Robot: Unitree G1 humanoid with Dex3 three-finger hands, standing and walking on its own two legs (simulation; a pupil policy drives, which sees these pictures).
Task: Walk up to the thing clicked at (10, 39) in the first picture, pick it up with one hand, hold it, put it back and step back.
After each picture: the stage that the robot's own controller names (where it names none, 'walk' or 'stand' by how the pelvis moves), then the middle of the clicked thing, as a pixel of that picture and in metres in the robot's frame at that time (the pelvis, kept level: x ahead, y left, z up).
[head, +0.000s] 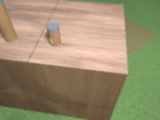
stand; (3, 20) +0.73 +0.47 +0.01
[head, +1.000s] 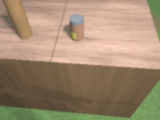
walk; (17, 14) +0.66 +0.34 +0.06
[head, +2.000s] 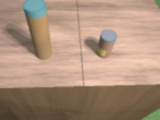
rise first; (40, 33) +0.51 +0.20 +0.04
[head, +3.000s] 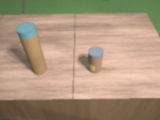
stand; (34, 51) +0.51 +0.26 +0.01
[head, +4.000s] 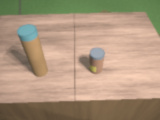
stand; (34, 53) +0.50 +0.25 +0.00
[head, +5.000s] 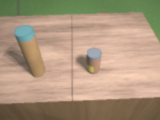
stand; (32, 54) +0.50 +0.26 +0.00
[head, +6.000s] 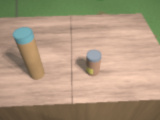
stand; (31, 56) +0.48 +0.26 +0.00
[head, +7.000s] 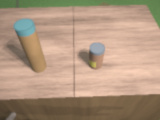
rise first; (32, 48) +0.49 +0.25 +0.01
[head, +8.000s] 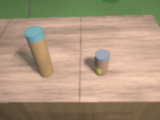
go down; (41, 54) +0.50 +0.25 +0.01
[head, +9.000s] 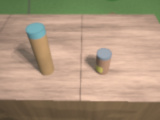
go down; (42, 52) +0.50 +0.23 +0.01
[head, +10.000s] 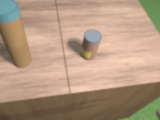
go down; (15, 39) +0.48 +0.23 +0.07
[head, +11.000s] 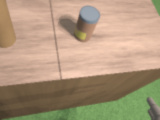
close in; out of the picture +0.50 +0.23 +0.10
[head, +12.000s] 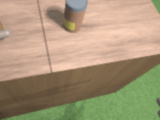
close; out of the picture +0.52 +0.24 +0.12
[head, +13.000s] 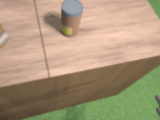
lift; out of the picture +0.50 +0.24 +0.11
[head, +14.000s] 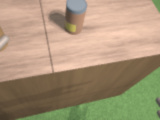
lift; out of the picture +0.49 +0.25 +0.12
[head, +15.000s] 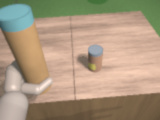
lift; (29, 56) +0.32 +0.17 +0.21
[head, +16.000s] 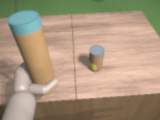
hold; (37, 58) +0.34 +0.16 +0.17
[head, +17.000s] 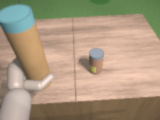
hold; (31, 55) +0.33 +0.17 +0.20
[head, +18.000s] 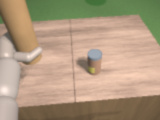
crouch; (20, 27) +0.41 +0.20 +0.23
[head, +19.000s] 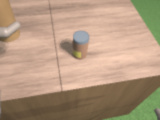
lower; out of the picture +0.51 +0.23 +0.20
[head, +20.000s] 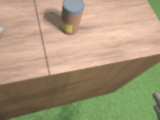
lower; out of the picture +0.52 +0.24 +0.11
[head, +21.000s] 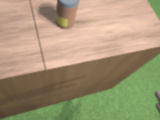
lower; out of the picture +0.53 +0.25 +0.12
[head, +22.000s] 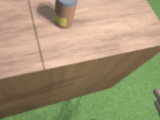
lower; out of the picture +0.53 +0.25 +0.12
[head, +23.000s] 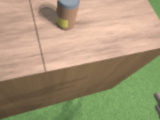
lower; out of the picture +0.53 +0.26 +0.12
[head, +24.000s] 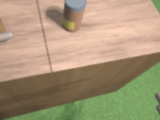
open; out of the picture +0.52 +0.23 +0.12
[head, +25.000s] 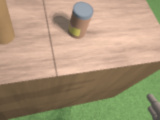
sink last; out of the picture +0.51 +0.23 +0.10
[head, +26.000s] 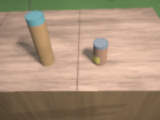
stand; (41, 41) +0.54 +0.24 +0.06
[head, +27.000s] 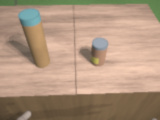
stand; (36, 41) +0.51 +0.23 +0.06
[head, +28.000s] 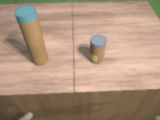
stand; (34, 39) +0.51 +0.23 +0.07
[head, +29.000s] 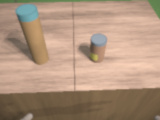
stand; (34, 38) +0.52 +0.23 +0.07
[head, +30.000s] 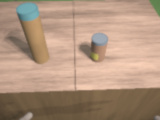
stand; (35, 37) +0.52 +0.23 +0.07
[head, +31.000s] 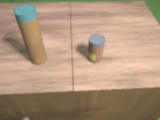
stand; (32, 38) +0.52 +0.23 +0.07
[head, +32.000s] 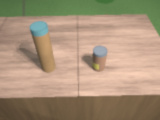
stand; (44, 49) +0.54 +0.22 +0.01
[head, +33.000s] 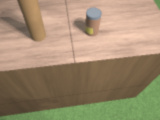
walk; (32, 15) +0.60 +0.24 +0.03
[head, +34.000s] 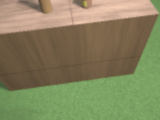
walk; out of the picture +0.90 +0.31 +0.03
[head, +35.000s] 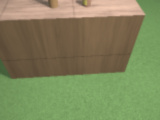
stand; out of the picture +1.12 +0.28 +0.02
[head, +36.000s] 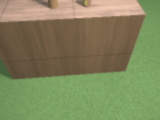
stand; out of the picture +1.11 +0.28 +0.01
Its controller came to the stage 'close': yes
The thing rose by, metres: 0.22
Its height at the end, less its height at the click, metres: +0.00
